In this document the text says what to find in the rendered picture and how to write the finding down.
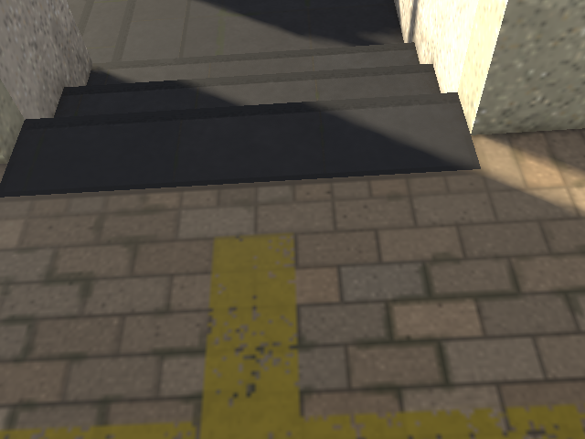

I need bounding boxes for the stairs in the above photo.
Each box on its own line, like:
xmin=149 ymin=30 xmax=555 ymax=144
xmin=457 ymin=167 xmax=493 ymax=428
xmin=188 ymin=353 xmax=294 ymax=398
xmin=54 ymin=42 xmax=441 ymax=118
xmin=67 ymin=0 xmax=128 ymax=63

